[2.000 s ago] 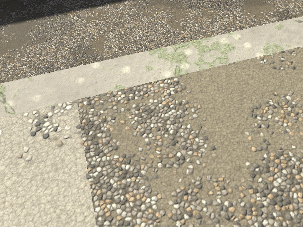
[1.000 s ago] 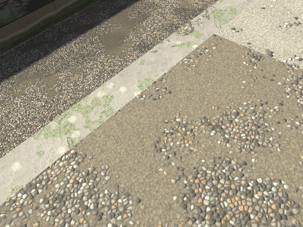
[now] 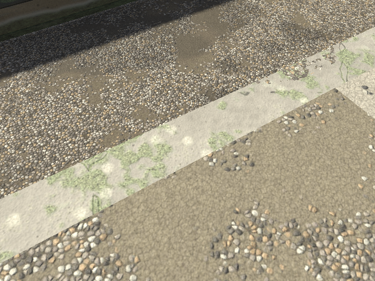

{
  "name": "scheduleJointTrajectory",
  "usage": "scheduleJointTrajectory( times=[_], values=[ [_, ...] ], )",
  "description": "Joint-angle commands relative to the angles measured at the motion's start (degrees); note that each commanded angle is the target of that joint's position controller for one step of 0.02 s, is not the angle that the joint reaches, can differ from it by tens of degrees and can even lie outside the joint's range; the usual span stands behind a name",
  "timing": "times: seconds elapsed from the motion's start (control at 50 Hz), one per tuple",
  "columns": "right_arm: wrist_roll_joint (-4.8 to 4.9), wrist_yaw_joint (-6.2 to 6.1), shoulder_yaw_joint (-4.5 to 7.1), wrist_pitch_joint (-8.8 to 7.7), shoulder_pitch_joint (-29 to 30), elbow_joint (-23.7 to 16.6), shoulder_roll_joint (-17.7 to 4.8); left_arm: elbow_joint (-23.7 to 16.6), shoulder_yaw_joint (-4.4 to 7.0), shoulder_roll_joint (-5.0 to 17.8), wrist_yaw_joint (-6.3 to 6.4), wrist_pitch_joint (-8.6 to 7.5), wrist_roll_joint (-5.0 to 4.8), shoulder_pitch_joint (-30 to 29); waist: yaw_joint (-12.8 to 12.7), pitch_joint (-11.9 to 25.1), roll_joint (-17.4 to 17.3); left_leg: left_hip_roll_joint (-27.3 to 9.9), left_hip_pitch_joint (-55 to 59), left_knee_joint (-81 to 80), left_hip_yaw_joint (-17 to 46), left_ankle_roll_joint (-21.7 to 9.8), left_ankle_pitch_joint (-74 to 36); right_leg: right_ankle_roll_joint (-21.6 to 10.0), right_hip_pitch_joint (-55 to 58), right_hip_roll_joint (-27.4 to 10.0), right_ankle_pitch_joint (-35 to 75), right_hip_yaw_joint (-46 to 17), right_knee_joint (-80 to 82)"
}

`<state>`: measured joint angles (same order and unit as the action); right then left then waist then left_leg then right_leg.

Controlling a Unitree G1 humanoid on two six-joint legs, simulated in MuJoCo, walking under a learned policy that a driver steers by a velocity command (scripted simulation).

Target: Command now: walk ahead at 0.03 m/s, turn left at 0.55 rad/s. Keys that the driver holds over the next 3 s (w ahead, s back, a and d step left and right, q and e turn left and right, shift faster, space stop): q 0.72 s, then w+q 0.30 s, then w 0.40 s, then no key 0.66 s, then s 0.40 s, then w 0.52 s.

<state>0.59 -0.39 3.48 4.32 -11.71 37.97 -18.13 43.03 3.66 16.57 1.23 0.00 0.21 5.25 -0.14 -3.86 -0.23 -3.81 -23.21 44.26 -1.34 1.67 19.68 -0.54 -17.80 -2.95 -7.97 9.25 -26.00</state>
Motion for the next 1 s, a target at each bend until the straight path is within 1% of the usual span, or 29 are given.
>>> scheduleJointTrajectory(
  times=[0.02, 0.04, 0.06, 0.08, 0.1, 0.12, 0.14, 0.16, 0.2, 0.3, 0.42, 0.46, 0.5, 0.52, 0.54, 0.56, 0.58, 0.62, 0.66, 0.72, 0.76, 0.8, 0.86, 0.9, 0.92, 0.94, 0.96, 0.98, 1.0],
  values=[
    [-0.41, 0.46, 2.32, -0.36, -7.34, -1.75, -5.95, -2.68, 2.38, 8.73, 0.08, -0.04, -1.34, -2.81, 3.19, 9.04, 5.21, 2.48, 12.24, -11.05, -2.33, -3.66, -5.94, -7.37, 1.76, -12.84, -0.91, -7.67, 3.1],
    [-0.75, 0.11, 3.12, -0.47, -8.63, -1.73, -8.19, -1.3, 2.02, 6.5, -0.05, 0.38, -1.2, 0.03, 2.94, 6.75, -1.42, 0.01, 15.14, -18.76, 4.06, -6.41, -12.2, -2.57, -3.06, -9.05, -8.21, -3.57, -5.63],
    [-0.53, -1.08, 4.36, -0.59, -7.52, -3.93, -14.8, -2.6, 1.17, 3.46, -0.37, 0.61, 1.25, 1.94, 0.02, 4.83, -19.72, -14.83, 19.64, -23.79, 25.67, -14.05, -26.98, 4.44, -17.58, 0.41, -26.67, 1.87, -23.88],
    [-2.73, -0.51, 4.18, -1.89, -7.33, -5.41, -15.78, -4.95, 2.04, 6.19, 0.27, 0.45, 1.19, -5.61, 4.58, 5.32, -16.27, -18.23, 12.57, -28.09, 32.85, -21.3, -23.08, 4.27, -20.84, 4.21, -30.84, -8.96, -34.65],
    [-3.21, -0.2, 3.76, -3.17, -4.86, -5.37, -14.11, -4.96, 2.56, 7.32, 0.62, 0.54, 0.04, -6.11, 3.1, 4.7, -11.51, -15.44, 11.57, -28.74, 28.14, -19.37, -18.11, 3.15, -21.14, 2.79, -25.75, -11.94, -38.71],
    [-2.07, -0.33, 3.5, -3.88, -1.47, -5.65, -12.48, -3.95, 2.92, 7.5, 0.95, 0.75, -0.28, -3.93, 0.96, 4.23, -9.0, -12.41, 11.7, -27.97, 24.26, -15.96, -15.26, 2.58, -21.41, 1.95, -20.1, -12.76, -38.47],
    [-1.03, -0.56, 2.86, -4.01, 0.55, -6.1, -10.3, -2.54, 3.17, 7.66, 1.37, 0.92, 0.19, -2.55, 0.28, 5.08, -7.22, -10.65, 12.64, -27.06, 22.08, -13.75, -15.4, 2.85, -21.07, 1.52, -16.91, -13.07, -38.22],
    [-0.58, -0.95, 2.39, -3.95, 1.68, -6.46, -9.45, -2.14, 3.26, 7.62, 1.48, 0.9, 0.63, -1.68, -0.32, 5.89, -7.49, -9.4, 12.44, -26.36, 20.37, -13.24, -19.29, 3.5, -19.5, 1.93, -14.28, -12.88, -39.17],
    [-0.77, -1.48, 1.89, -3.77, 0.71, -6.94, -8.36, -2.05, 3.1, 6.74, 1.13, 0.45, 0.06, -0.93, -0.44, 8.44, -7.15, -8.08, 14.53, -25.2, 19.14, -13.55, -24.96, 4.46, -17.55, 2.95, -11.55, -13.05, -39.01],
    [-0.25, -2.19, 2.77, -2.93, -1.71, -7.2, -9.97, -2.71, 2.06, 5.04, 0.47, -0.25, -0.47, -3.65, 1.68, 8.63, -7.91, -7.06, 18.81, -23.26, 21.76, -14.11, -23.37, 5.94, -15.36, 3.97, -10.57, -14.18, -23.45],
    [-0.04, -1.24, 3.31, -2.03, 0.27, -8.3, -10.71, -2.56, 2.17, 6.47, -0.9, -1.22, -1.15, -2.29, 1.8, 8.43, -9.72, -6.25, 15.5, -21.73, 28.98, -14.74, -25.14, 4.93, -6.2, 5.78, -13.46, -14.73, -11.89],
    [0.5, -1.14, 3.33, -1.77, 1.7, -8.6, -10.5, -2.28, 2.33, 6.76, -1.4, -1.72, -1.21, -0.52, 0.77, 9.14, -9.65, -5.26, 16.13, -20.0, 30.95, -13.75, -27.37, 4.0, -2.85, 5.93, -11.24, -14.69, -5.26],
    [1.33, -1.44, 3.09, -1.54, 3.44, -8.98, -9.48, -1.08, 2.92, 7.67, -1.55, -2.08, -0.82, 3.31, -1.39, 9.76, -8.01, -1.88, 12.11, -16.88, 29.67, -10.06, -21.5, 2.06, 6.49, 3.71, 0.7, -14.33, 6.84],
    [0.74, -1.41, 2.43, -1.61, 1.29, -8.97, -7.02, -1.31, 3.69, 11.03, -1.21, -1.84, 0.01, 4.57, -0.28, 11.28, -0.65, 2.17, 5.4, -9.29, 24.86, -6.91, -8.05, -1.52, 13.82, -5.69, 5.1, -21.83, 8.05],
    [0.69, -1.31, 2.19, -1.97, -1.61, -9.97, -5.73, -1.42, 4.34, 15.37, -0.96, -1.16, 1.07, 2.45, 3.06, 7.99, 14.85, 12.2, -7.48, 0.44, 12.7, -3.04, 13.53, -10.31, 15.62, -16.03, 17.25, -34.63, 8.58],
    [-0.37, -1.41, 3.74, -2.42, -1.79, -9.1, -10.93, -2.47, 3.65, 12.04, -0.9, -1.4, 1.72, 1.74, 1.18, 7.66, 12.54, 8.91, -9.51, 14.49, 11.26, -0.02, 17.89, -16.11, 12.35, -21.19, 19.71, -37.6, 8.66],
    [0.13, -1.2, 4.78, -2.32, -2.34, -7.91, -13.07, -3.37, 2.64, 9.05, -0.55, -1.49, 1.3, -0.88, 2.16, 6.9, 8.68, 7.27, -9.35, 20.11, 11.34, 0.86, 14.09, -14.93, 10.94, -18.32, 18.28, -32.21, 7.91],
    [0.14, -1.25, 4.58, -1.32, -2.86, -6.4, -10.67, -3.8, 1.92, 6.85, 0.04, -1.19, -0.17, -3.54, 2.24, 5.1, 7.58, 6.55, -11.61, 24.58, 10.21, 2.7, 7.59, -11.06, 11.52, -12.28, 14.57, -23.74, 6.95],
    [0.73, -0.83, 3.65, -0.99, -1.4, -7.13, -7.97, -3.34, 1.74, 7.26, 0.62, -0.63, -0.11, -1.85, 1.01, 4.46, 8.06, 5.83, -12.2, 24.01, 7.34, 3.87, 4.7, -11.47, 12.11, -10.5, 17.71, -18.92, 7.32],
    [0.97, -0.52, 2.68, -1.17, 2.78, -9.2, -6.19, -2.81, 2.18, 8.66, 1.06, 0.24, 0.42, 1.46, -1.99, 5.54, 9.53, 3.54, -13.15, 16.09, 4.76, 4.85, 3.63, -12.76, 17.65, -11.91, 19.06, -16.99, 7.55],
    [0.75, -0.05, 2.02, -1.19, 3.8, -9.85, -5.39, -2.64, 2.75, 10.24, 0.76, 0.47, -0.05, 3.16, -3.56, 6.87, 9.44, 1.78, -10.62, 9.98, 2.78, 4.31, 3.03, -12.64, 18.06, -12.81, 5.21, -16.42, 10.04],
    [0.61, 0.56, 1.49, -1.46, 4.63, -10.63, -4.95, -2.64, 3.23, 11.94, 0.17, 0.21, -0.66, 3.42, -4.05, 5.58, 10.46, 0.98, -7.16, 4.62, 0.76, 2.93, 3.55, -12.19, 15.03, -13.47, -6.94, -16.29, 12.89],
    [0.68, 1.15, 1.54, -2.09, 3.54, -10.38, -5.7, -2.55, 3.58, 13.12, -0.99, -0.84, -1.46, 3.29, -3.22, 3.64, 9.76, 1.35, -0.81, -3.42, -1.7, -0.08, 3.25, -10.93, 10.84, -14.17, -13.04, -14.56, 14.13],
    [0.73, 1.42, 1.69, -2.48, 0.2, -9.08, -5.39, -2.14, 3.54, 13.15, -1.75, -1.4, -2.5, 2.6, -0.63, 3.42, 8.5, 2.21, 5.74, -11.36, -3.33, -2.46, -0.46, -9.57, 8.32, -14.04, -14.22, -12.39, 11.78],
    [0.75, 1.44, 1.92, -2.66, -3.65, -7.21, -5.24, -1.93, 3.26, 12.12, -1.95, -1.51, -2.79, 2.11, 1.43, 4.0, 7.31, 3.77, 11.94, -15.7, -4.93, -3.59, -2.98, -8.37, 5.3, -12.87, -14.53, -10.08, 8.17],
    [1.01, 1.1, 2.92, -2.79, -9.47, -4.8, -6.8, -1.58, 2.4, 9.31, -2.12, -1.74, -2.35, 2.91, 3.6, 5.96, 3.99, 5.23, 21.17, -17.52, -4.36, -5.16, -2.33, -6.36, 0.23, -10.33, -14.54, -6.65, 0.35],
    [1.34, 0.51, 4.52, -3.09, -17.18, -3.29, -11.02, -2.83, 0.95, 5.05, -2.39, -2.12, -0.63, 1.05, 6.78, 7.76, -7.71, -3.74, 31.37, -22.4, 10.53, -9.04, 0.38, -1.89, -10.97, -5.3, -17.08, -0.43, -20.3],
    [0.82, 0.92, 5.48, -4.67, -17.73, -5.32, -18.42, -8.24, 0.43, 3.57, -2.22, -3.44, 0.36, -3.77, 6.29, 6.82, -18.59, -16.77, 35.36, -30.78, 42.86, -20.76, 11.22, 1.2, -32.3, 4.86, -27.82, -4.89, -36.0],
    [0.43, 1.45, 4.05, -6.31, -16.31, -5.6, -12.94, -8.45, 1.48, 8.07, -2.51, -4.75, -1.29, -5.73, 7.14, 5.38, -11.41, -18.37, 33.04, -33.85, 43.77, -22.81, 14.94, 0.41, -35.73, 1.31, -26.08, -12.88, -42.27]
  ],
)
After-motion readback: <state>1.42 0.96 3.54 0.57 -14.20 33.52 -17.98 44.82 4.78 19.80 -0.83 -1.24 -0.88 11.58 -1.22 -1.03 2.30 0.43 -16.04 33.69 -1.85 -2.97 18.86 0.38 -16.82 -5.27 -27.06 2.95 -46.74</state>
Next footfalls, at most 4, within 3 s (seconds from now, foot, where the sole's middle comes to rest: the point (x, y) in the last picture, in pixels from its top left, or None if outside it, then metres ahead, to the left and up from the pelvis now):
0.04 left None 0.06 0.12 -0.77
0.52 right None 0.10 -0.10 -0.77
0.96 left None -0.01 0.14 -0.77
1.42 right None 0.41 0.22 -0.77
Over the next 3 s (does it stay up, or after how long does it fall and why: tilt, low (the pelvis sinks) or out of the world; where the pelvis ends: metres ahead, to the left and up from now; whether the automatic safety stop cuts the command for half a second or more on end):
stays up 0.32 0.23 0.02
